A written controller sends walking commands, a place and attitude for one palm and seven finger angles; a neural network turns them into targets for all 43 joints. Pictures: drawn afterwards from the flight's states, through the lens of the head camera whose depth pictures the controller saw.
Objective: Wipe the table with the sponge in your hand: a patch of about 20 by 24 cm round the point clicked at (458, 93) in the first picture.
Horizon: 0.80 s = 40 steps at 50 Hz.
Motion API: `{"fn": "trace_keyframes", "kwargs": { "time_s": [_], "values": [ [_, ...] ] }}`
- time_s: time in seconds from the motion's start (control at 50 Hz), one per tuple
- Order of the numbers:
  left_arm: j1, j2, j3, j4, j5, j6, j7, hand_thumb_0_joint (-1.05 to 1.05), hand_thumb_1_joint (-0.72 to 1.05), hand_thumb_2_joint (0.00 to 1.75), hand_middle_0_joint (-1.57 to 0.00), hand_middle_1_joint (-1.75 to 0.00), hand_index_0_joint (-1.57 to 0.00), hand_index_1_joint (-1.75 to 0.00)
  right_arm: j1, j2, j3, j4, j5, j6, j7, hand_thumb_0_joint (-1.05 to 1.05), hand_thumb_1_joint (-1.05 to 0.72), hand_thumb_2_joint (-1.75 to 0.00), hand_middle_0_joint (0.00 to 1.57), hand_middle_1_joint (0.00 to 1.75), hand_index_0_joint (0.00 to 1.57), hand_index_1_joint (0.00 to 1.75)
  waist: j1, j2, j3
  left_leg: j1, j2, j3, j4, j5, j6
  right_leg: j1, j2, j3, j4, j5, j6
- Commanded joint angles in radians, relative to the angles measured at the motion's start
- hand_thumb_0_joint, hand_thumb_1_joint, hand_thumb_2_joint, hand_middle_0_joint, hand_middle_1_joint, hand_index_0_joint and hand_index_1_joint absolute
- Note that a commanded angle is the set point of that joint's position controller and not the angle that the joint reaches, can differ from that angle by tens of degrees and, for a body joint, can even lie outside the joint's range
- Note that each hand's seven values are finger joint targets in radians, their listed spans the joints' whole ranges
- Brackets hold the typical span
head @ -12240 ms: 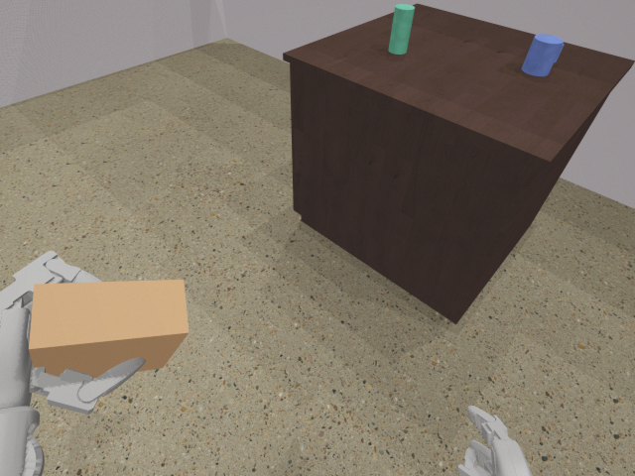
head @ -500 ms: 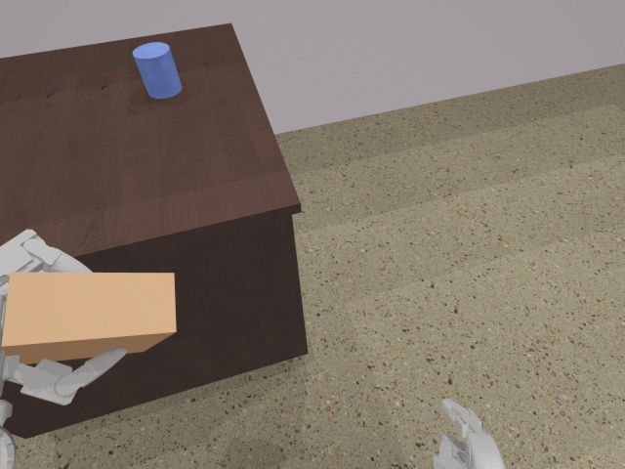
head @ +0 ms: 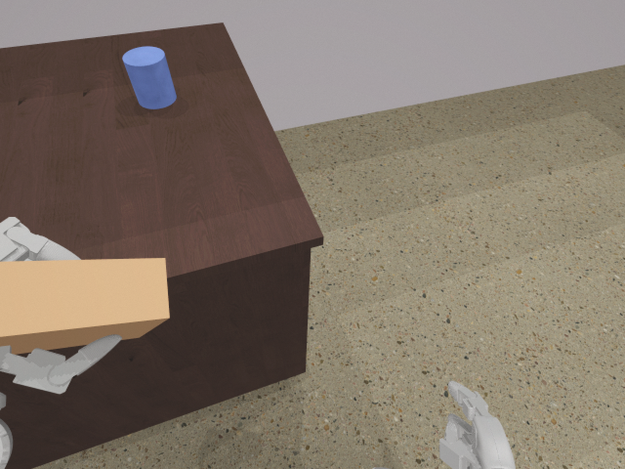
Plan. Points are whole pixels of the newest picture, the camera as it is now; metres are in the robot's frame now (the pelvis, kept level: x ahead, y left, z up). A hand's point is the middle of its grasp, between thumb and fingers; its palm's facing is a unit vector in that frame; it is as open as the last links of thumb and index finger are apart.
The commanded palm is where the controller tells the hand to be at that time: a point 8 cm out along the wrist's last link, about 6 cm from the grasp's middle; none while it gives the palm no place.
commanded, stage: come to a stop and stand still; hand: left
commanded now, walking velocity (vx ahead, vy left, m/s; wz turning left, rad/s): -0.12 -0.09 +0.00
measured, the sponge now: (106, 306) +0.23 +0.21 +0.15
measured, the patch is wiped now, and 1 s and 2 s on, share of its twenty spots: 0.00 0.00 0.00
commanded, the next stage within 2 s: look again from close up in 1.90 s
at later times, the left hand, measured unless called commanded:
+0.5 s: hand out of the picture +0.24 +0.31 +0.19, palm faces +0.47 -0.77 -0.42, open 9.8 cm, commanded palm +0.16 +0.30 +0.18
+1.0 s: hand out of the picture +0.18 +0.33 +0.16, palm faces +0.44 -0.84 -0.32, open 9.8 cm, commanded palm +0.12 +0.35 +0.18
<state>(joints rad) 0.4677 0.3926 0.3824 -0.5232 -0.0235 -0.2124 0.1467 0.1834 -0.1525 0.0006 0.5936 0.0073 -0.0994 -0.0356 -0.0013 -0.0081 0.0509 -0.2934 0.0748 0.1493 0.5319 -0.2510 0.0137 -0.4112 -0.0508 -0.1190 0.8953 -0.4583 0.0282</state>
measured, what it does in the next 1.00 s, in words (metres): steps on the spot: right foot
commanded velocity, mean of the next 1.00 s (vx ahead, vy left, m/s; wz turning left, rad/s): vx -0.03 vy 0.00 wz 0.00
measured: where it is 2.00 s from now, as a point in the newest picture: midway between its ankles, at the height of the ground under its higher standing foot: outside the picture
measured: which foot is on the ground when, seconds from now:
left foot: down 0.00-1.00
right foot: up 0.00-0.08, down 0.10-1.00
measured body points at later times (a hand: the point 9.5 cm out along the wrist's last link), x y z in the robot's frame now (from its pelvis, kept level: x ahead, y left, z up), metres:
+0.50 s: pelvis -0.01 +0.02 +0.00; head +0.02 +0.05 +0.44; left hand +0.21 +0.35 +0.21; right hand +0.16 -0.22 -0.07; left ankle +0.03 +0.13 -0.74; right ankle +0.02 -0.09 -0.74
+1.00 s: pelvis -0.04 +0.07 +0.01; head -0.05 +0.09 +0.46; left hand +0.15 +0.37 +0.18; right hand +0.15 -0.12 -0.06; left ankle +0.03 +0.13 -0.73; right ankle +0.01 -0.08 -0.73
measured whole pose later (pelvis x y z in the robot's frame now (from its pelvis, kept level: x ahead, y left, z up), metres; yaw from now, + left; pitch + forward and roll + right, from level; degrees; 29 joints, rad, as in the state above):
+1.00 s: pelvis -0.04 +0.07 +0.01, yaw +1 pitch -3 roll -1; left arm 0.34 0.32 0.32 -0.37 0.01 -0.20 0.10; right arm 0.23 -0.16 0.05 0.60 -0.02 -0.16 0.00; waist 0.05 -0.03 0.04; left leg -0.23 -0.06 0.04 0.40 -0.15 0.06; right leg -0.20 -0.01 0.03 0.43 -0.24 -0.01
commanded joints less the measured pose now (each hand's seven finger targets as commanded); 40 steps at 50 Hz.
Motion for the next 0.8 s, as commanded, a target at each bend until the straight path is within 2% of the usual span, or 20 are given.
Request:
{"fn": "trace_keyframes", "kwargs": {
  "time_s": [0.0, 0.06, 0.1, 0.14, 0.18, 0.26, 0.32, 0.34, 0.36, 0.38, 0.4, 0.42, 0.44, 0.48, 0.52, 0.56, 0.6, 0.64, 0.7, 0.78],
  "values": [
    [0.002, 0.14, 0.085, -0.231, -0.021, -0.044, 0.022, 0.0, 0.1, 1.3, -1.2, -1.6, -1.2, -1.6, -0.043, -0.161, -0.035, -0.133, 0.0, -0.042, -0.017, 0.0, -0.9, -0.9, 0.2, 0.3, 0.2, 0.3, -0.001, 0.19, -0.176, 0.144, 0.207, -0.18, -0.13, 0.41, 0.094, 0.116, 0.036, -0.016, -0.296, 0.098, 0.003],
    [-0.03, 0.176, 0.118, -0.213, -0.017, -0.035, 0.025, 0.0, 0.1, 1.3, -1.2, -1.6, -1.2, -1.6, -0.057, -0.148, -0.018, -0.143, 0.0, -0.024, -0.026, 0.0, -0.9, -0.9, 0.2, 0.3, 0.2, 0.3, 0.0, 0.118, -0.193, 0.027, 0.15, -0.125, -0.035, 0.285, 0.017, 0.319, -0.02, 0.065, -0.469, 0.444, -0.021],
    [-0.023, 0.143, 0.099, -0.131, -0.027, -0.021, 0.022, 0.0, 0.1, 1.3, -1.2, -1.6, -1.2, -1.6, -0.03, -0.126, -0.013, -0.141, 0.004, -0.018, -0.026, 0.0, -0.9, -0.9, 0.2, 0.3, 0.2, 0.3, -0.018, -0.074, -0.213, -0.022, 0.011, -0.056, 0.076, 0.082, -0.048, 0.323, -0.167, 0.261, -0.456, 0.779, -0.096],
    [-0.04, 0.156, 0.097, -0.15, -0.035, -0.011, 0.022, 0.0, 0.1, 1.3, -1.2, -1.6, -1.2, -1.6, -0.042, -0.128, -0.016, -0.143, 0.012, -0.008, -0.017, 0.0, -0.9, -0.9, 0.2, 0.3, 0.2, 0.3, -0.007, -0.19, -0.215, -0.081, -0.045, -0.094, 0.22, -0.179, -0.055, 0.346, -0.268, 0.334, -0.482, 0.97, -0.164],
    [-0.021, 0.169, 0.116, -0.175, -0.024, -0.01, 0.03, 0.0, 0.1, 1.3, -1.2, -1.6, -1.2, -1.6, -0.075, -0.112, 0.001, -0.144, 0.005, -0.001, -0.023, 0.0, -0.9, -0.9, 0.2, 0.3, 0.2, 0.3, 0.001, -0.162, -0.208, -0.118, -0.042, -0.135, 0.232, -0.229, -0.044, 0.391, -0.281, 0.281, -0.457, 1.033, -0.168],
    [0.016, 0.17, 0.125, -0.248, -0.017, -0.017, 0.041, 0.0, 0.1, 1.3, -1.2, -1.6, -1.2, -1.6, -0.079, -0.114, 0.001, -0.155, -0.007, 0.023, -0.042, 0.0, -0.9, -0.9, 0.2, 0.3, 0.2, 0.3, 0.001, -0.086, -0.247, -0.004, -0.059, -0.092, -0.03, 0.013, -0.043, 0.416, -0.181, 0.153, -0.389, 0.911, -0.105],
    [0.029, 0.165, 0.106, -0.279, -0.021, -0.02, 0.037, 0.0, 0.1, 1.3, -1.2, -1.6, -1.2, -1.6, -0.062, -0.167, -0.034, -0.176, 0.001, 0.026, -0.048, 0.0, -0.9, -0.9, 0.2, 0.3, 0.2, 0.3, 0.011, 0.079, -0.236, 0.125, 0.092, -0.188, -0.106, 0.409, -0.004, 0.275, -0.075, 0.116, -0.367, 0.489, -0.037],
    [0.045, 0.164, 0.112, -0.279, -0.019, -0.026, 0.036, 0.0, 0.1, 1.3, -1.2, -1.6, -1.2, -1.6, -0.073, -0.162, -0.029, -0.172, -0.006, 0.024, -0.052, 0.0, -0.9, -0.9, 0.2, 0.3, 0.2, 0.3, 0.013, 0.219, -0.207, 0.14, 0.14, -0.256, -0.151, 0.476, 0.026, 0.212, -0.026, 0.081, -0.326, 0.34, -0.016],
    [-0.94, 0.894, 0.672, -0.33, 0.102, -0.115, 0.021, 0.0, 0.1, 1.3, -1.2, -1.6, -1.2, -1.6, 0.114, -0.184, -0.089, -0.103, -0.063, -0.066, -0.034, 0.0, -0.9, -0.9, 0.2, 0.3, 0.2, 0.3, 0.08, -0.041, -0.05, -0.174, 0.086, -0.138, 0.134, 0.288, 0.041, 0.233, -0.08, 0.223, -0.522, 0.481, -0.018],
    [-0.431, 0.332, 0.282, 0.2, 0.008, -0.041, -0.025, 0.0, 0.1, 1.3, -1.2, -1.6, -1.2, -1.6, 0.052, -0.085, -0.033, -0.095, -0.02, -0.068, -0.008, 0.0, -0.9, -0.9, 0.2, 0.3, 0.2, 0.3, 0.021, -0.15, -0.202, -0.088, -0.081, -0.134, 0.228, 0.066, -0.022, 0.288, -0.196, 0.349, -0.507, 0.677, -0.185],
    [-0.401, 0.237, 0.18, 0.117, 0.006, -0.072, -0.041, 0.0, 0.1, 1.3, -1.2, -1.6, -1.2, -1.6, 0.043, -0.151, -0.052, -0.172, -0.001, -0.095, -0.009, 0.0, -0.9, -0.9, 0.2, 0.3, 0.2, 0.3, 0.054, -0.135, -0.162, -0.096, -0.089, -0.122, 0.204, -0.06, -0.028, 0.339, -0.232, 0.411, -0.538, 0.946, -0.165],
    [-0.319, 0.205, 0.129, 0.052, -0.022, -0.096, -0.031, 0.0, 0.1, 1.3, -1.2, -1.6, -1.2, -1.6, 0.028, -0.162, -0.045, -0.146, 0.008, -0.107, -0.003, 0.0, -0.9, -0.9, 0.2, 0.3, 0.2, 0.3, 0.042, -0.026, -0.202, -0.052, -0.059, -0.156, 0.088, -0.095, -0.008, 0.387, -0.252, 0.32, -0.509, 0.833, -0.163],
    [-0.235, 0.097, 0.047, 0.024, -0.034, -0.091, -0.025, 0.0, 0.1, 1.3, -1.2, -1.6, -1.2, -1.6, 0.009, -0.147, -0.042, -0.137, 0.018, -0.106, 0.007, 0.0, -0.9, -0.9, 0.2, 0.3, 0.2, 0.3, 0.018, 0.055, -0.238, 0.055, -0.064, -0.141, -0.068, 0.029, -0.007, 0.381, -0.201, 0.254, -0.457, 0.678, -0.138],
    [-0.171, 0.096, -0.001, -0.125, -0.034, -0.096, -0.03, 0.0, 0.1, 1.3, -1.2, -1.6, -1.2, -1.6, -0.023, -0.19, -0.059, -0.156, 0.006, -0.115, 0.025, 0.0, -0.9, -0.9, 0.2, 0.3, 0.2, 0.3, 0.04, 0.073, -0.203, 0.143, -0.021, -0.186, -0.113, 0.234, 0.005, 0.253, -0.078, 0.182, -0.462, 0.346, -0.071],
    [-0.118, 0.1, 0.001, -0.145, -0.022, -0.093, -0.032, 0.0, 0.1, 1.3, -1.2, -1.6, -1.2, -1.6, -0.056, -0.193, -0.047, -0.173, 0.0, -0.113, 0.03, 0.0, -0.9, -0.9, 0.2, 0.3, 0.2, 0.3, 0.04, 0.17, -0.114, -0.002, 0.057, -0.306, -0.25, 0.064, 0.035, 0.242, -0.008, 0.12, -0.387, 0.152, -0.048],
    [-0.179, 0.138, 0.043, -0.176, -0.009, -0.102, -0.022, 0.0, 0.1, 1.3, -1.2, -1.6, -1.2, -1.6, -0.075, -0.18, -0.039, -0.184, 0.0, -0.112, 0.026, 0.0, -0.9, -0.9, 0.2, 0.3, 0.2, 0.3, 0.041, 0.193, -0.062, -0.108, 0.098, -0.362, -0.345, -0.13, 0.053, 0.265, 0.018, 0.098, -0.307, 0.135, -0.047],
    [-0.193, 0.2, 0.125, -0.166, -0.007, -0.112, -0.014, 0.0, 0.1, 1.3, -1.2, -1.6, -1.2, -1.6, -0.066, -0.179, -0.04, -0.188, -0.004, -0.118, 0.017, 0.0, -0.9, -0.9, 0.2, 0.3, 0.2, 0.3, 0.042, 0.113, -0.091, -0.092, 0.092, -0.337, -0.316, -0.15, 0.057, 0.29, 0.012, 0.104, -0.35, 0.165, -0.048],
    [-0.22, 0.244, 0.176, -0.192, -0.011, -0.118, -0.012, 0.0, 0.1, 1.3, -1.2, -1.6, -1.2, -1.6, -0.065, -0.176, -0.036, -0.19, -0.009, -0.12, 0.009, 0.0, -0.9, -0.9, 0.2, 0.3, 0.2, 0.3, 0.035, 0.131, -0.115, -0.074, 0.068, -0.321, -0.302, -0.151, 0.038, 0.314, 0.01, 0.11, -0.396, 0.173, -0.051],
    [-0.244, 0.186, 0.135, -0.167, -0.011, -0.127, -0.025, 0.0, 0.1, 1.3, -1.2, -1.6, -1.2, -1.6, -0.055, -0.172, -0.033, -0.183, -0.01, -0.134, 0.009, 0.0, -0.9, -0.9, 0.2, 0.3, 0.2, 0.3, 0.033, 0.186, -0.12, -0.068, 0.07, -0.326, -0.34, -0.259, 0.021, 0.317, 0.029, 0.107, -0.385, 0.159, -0.053],
    [-0.239, 0.124, 0.066, -0.132, -0.004, -0.109, -0.033, 0.0, 0.1, 1.3, -1.2, -1.6, -1.2, -1.6, -0.054, -0.166, -0.026, -0.169, -0.011, -0.143, 0.016, 0.0, -0.9, -0.9, 0.2, 0.3, 0.2, 0.3, 0.033, 0.137, -0.122, -0.024, 0.069, -0.326, -0.364, -0.305, -0.002, 0.3, 0.042, 0.116, -0.422, 0.159, -0.051]
  ]
}}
